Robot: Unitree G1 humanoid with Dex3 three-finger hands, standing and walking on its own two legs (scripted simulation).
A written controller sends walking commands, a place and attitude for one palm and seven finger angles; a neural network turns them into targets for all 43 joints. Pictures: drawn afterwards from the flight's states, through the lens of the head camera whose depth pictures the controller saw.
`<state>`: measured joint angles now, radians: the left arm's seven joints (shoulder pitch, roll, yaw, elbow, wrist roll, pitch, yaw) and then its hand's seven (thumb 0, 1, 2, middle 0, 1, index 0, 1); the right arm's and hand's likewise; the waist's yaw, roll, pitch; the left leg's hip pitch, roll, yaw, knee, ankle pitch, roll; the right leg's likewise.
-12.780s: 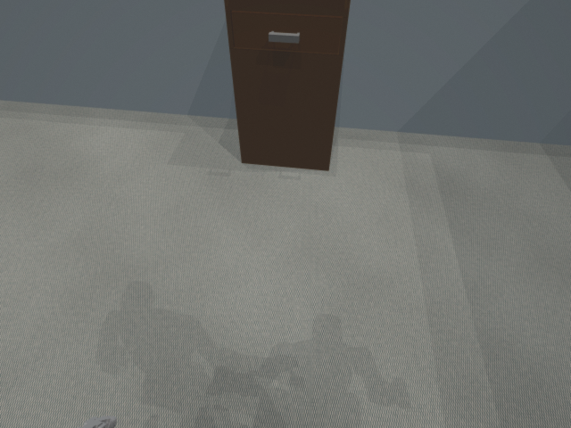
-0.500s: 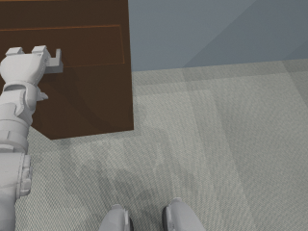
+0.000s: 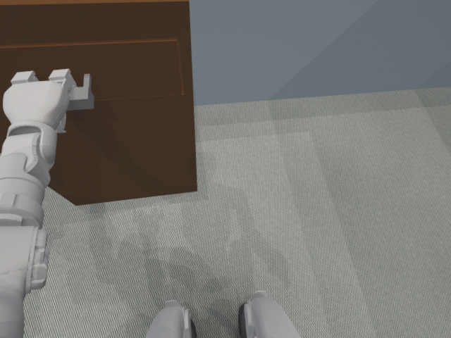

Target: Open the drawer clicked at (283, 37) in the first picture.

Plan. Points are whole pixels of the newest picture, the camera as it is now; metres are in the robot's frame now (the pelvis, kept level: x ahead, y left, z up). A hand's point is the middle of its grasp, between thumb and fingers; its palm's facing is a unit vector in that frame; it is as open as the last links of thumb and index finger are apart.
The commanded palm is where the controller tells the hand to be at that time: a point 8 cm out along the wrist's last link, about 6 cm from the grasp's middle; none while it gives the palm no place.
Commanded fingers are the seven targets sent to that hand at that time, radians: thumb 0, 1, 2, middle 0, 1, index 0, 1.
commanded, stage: pull the drawer open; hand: left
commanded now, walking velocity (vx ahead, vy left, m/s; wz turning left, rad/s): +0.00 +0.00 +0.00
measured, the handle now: (55, 90) +0.56 +0.28 +0.02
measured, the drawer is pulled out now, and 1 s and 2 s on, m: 0.00 0.11 0.21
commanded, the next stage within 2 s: none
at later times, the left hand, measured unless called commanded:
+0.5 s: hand (53, 143) +0.46 +0.28 +0.00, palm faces -0.05 -0.06 -1.00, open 6.4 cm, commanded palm +0.42 +0.27 +0.05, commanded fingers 0.00 0.90 0.90 -0.40 -1.35 -0.40 -1.35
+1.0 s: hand (50, 176) +0.39 +0.27 +0.00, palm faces -0.03 -0.05 -1.00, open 6.4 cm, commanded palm +0.36 +0.27 +0.05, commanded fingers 0.00 0.90 0.90 -0.40 -1.35 -0.40 -1.35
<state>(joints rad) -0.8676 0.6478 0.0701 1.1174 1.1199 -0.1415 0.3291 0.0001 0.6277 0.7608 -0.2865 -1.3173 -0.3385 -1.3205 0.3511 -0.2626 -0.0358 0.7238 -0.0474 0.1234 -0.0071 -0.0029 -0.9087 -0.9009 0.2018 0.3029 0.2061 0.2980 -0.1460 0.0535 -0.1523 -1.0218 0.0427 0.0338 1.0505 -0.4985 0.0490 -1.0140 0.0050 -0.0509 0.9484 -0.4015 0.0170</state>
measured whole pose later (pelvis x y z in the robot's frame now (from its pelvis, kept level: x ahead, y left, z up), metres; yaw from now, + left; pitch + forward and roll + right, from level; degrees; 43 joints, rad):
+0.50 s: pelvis +0.02 +0.00 +0.02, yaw -1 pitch +24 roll -3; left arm -0.55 0.54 0.09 0.87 1.09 -0.15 0.38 0.01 0.65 0.75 -0.24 -1.35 -0.32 -1.29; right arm 0.31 -0.25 -0.06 0.70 -0.04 0.16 0.02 0.00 -0.91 -0.90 0.20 0.30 0.21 0.30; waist -0.08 0.05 -0.17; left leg -0.85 0.04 0.07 0.94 -0.50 0.05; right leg -0.87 0.01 -0.01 0.86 -0.40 0.02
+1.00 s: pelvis +0.02 +0.00 +0.02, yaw +0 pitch +19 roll -2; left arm -0.34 0.46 0.05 0.69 1.09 -0.10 0.42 0.01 0.64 0.77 -0.25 -1.34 -0.33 -1.30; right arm 0.25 -0.25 -0.06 0.66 -0.02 0.16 0.00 0.00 -0.91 -0.90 0.20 0.30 0.20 0.30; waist -0.04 0.04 -0.16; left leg -0.77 0.03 0.07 0.91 -0.48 0.05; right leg -0.79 0.00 -0.01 0.85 -0.40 0.02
